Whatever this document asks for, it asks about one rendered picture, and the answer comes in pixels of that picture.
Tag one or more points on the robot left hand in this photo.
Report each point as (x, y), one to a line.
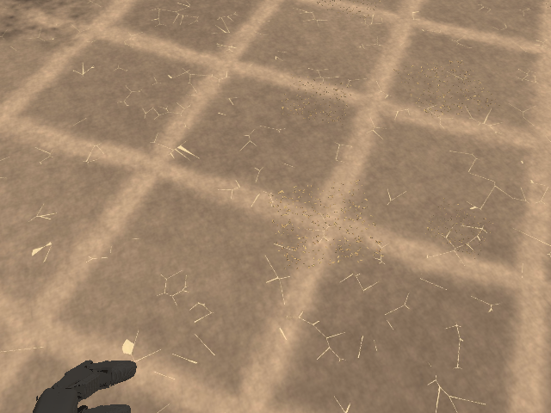
(81, 382)

